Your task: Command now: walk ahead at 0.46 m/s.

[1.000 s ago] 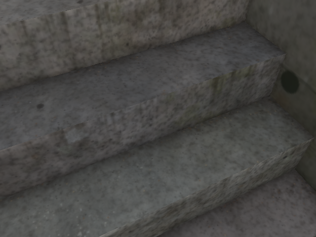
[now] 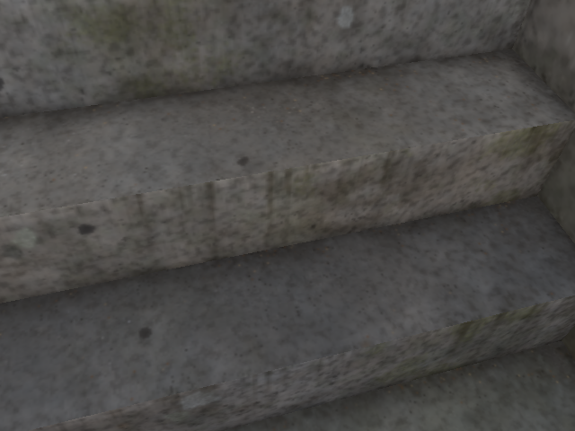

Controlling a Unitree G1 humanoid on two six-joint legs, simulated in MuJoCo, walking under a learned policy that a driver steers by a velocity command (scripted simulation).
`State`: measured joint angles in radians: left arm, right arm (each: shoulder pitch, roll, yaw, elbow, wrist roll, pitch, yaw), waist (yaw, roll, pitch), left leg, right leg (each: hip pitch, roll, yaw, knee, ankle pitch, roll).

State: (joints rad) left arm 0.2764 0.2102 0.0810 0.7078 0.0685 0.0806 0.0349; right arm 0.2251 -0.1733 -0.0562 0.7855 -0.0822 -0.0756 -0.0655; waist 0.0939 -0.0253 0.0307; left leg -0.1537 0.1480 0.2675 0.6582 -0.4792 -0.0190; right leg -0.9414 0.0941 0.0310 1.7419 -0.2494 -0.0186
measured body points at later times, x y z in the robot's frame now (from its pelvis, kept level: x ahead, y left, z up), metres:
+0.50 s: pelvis +0.22 -0.10 +0.04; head +0.25 -0.13 +0.49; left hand +0.18 +0.10 -0.10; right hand +0.51 -0.22 +0.01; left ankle +0.33 -0.02 -0.43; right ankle +0.13 -0.16 -0.71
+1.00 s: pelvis +0.38 -0.21 +0.19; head +0.39 -0.23 +0.64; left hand +0.50 +0.02 +0.09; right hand +0.47 -0.46 +0.05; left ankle +0.32 -0.03 -0.47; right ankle +0.45 -0.32 -0.52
